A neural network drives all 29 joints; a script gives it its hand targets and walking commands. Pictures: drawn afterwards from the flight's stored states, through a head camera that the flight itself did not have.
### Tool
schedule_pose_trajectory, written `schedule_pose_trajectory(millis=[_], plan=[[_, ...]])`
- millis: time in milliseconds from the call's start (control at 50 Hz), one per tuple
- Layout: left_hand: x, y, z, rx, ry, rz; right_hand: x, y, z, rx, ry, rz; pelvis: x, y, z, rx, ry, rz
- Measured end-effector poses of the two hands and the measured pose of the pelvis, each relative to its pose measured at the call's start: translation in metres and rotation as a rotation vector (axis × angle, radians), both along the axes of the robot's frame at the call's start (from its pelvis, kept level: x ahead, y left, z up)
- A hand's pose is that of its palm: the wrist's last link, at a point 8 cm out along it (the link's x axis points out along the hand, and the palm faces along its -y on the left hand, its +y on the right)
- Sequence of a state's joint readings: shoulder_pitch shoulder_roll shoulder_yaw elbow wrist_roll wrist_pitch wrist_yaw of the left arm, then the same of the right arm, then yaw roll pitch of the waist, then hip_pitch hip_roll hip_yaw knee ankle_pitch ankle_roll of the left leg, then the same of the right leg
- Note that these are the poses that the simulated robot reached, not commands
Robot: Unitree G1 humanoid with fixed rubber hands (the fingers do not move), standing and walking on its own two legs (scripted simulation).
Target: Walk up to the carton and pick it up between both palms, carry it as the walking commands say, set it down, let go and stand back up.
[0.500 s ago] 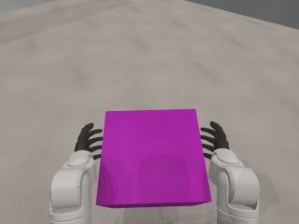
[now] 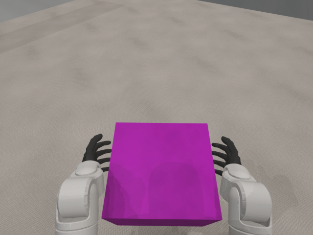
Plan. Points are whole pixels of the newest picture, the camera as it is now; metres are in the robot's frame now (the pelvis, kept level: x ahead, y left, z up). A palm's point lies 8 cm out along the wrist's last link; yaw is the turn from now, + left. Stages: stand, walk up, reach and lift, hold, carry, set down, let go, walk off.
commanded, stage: carry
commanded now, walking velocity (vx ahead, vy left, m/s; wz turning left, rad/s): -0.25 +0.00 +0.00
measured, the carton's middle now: (160, 176) +0.28 -0.02 +0.01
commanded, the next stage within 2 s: none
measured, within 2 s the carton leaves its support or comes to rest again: neither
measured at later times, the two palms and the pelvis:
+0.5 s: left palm out of the picture +0.08 +0.22 +0.10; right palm out of the picture +0.11 -0.08 +0.11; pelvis -0.16 +0.04 +0.00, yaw +3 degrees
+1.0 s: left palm out of the picture -0.01 +0.32 +0.08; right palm out of the picture +0.02 +0.01 +0.09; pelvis -0.25 +0.14 -0.01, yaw +2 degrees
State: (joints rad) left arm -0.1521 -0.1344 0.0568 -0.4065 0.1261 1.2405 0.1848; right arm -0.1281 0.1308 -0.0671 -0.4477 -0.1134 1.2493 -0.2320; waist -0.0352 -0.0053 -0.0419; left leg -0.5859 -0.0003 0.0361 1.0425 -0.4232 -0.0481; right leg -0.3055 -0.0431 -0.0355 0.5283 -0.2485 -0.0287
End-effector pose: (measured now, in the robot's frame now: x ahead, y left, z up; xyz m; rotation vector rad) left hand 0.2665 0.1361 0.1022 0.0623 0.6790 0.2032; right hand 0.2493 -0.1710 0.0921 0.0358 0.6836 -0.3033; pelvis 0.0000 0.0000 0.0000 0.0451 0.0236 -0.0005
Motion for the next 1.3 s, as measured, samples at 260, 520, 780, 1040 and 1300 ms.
schedule_pose_trajectory(millis=[260,520,780,1040,1300], plan=[[-0.110,0.050,-0.008,-0.057,-0.042,0.105,-0.076,0.050,0.011,-0.046,-0.042,0.096,-0.100,0.021,-0.010,-0.012,0.010,0.051],[-0.186,0.084,0.003,-0.038,-0.051,0.147,-0.143,0.084,0.013,-0.042,-0.050,0.148,-0.166,0.045,-0.006,-0.057,0.024,0.043],[-0.220,0.091,0.004,-0.025,-0.036,0.045,-0.205,0.090,0.012,-0.023,-0.036,0.041,-0.217,0.078,0.000,-0.008,0.011,0.028],[-0.279,0.192,-0.022,-0.069,0.009,0.146,-0.235,0.193,-0.001,-0.070,0.010,0.144,-0.256,0.152,-0.007,-0.060,0.019,0.031],[-0.286,0.215,-0.003,-0.026,-0.016,0.052,-0.271,0.214,0.004,-0.029,-0.017,0.051,-0.280,0.199,-0.002,-0.026,0.019,0.019]])
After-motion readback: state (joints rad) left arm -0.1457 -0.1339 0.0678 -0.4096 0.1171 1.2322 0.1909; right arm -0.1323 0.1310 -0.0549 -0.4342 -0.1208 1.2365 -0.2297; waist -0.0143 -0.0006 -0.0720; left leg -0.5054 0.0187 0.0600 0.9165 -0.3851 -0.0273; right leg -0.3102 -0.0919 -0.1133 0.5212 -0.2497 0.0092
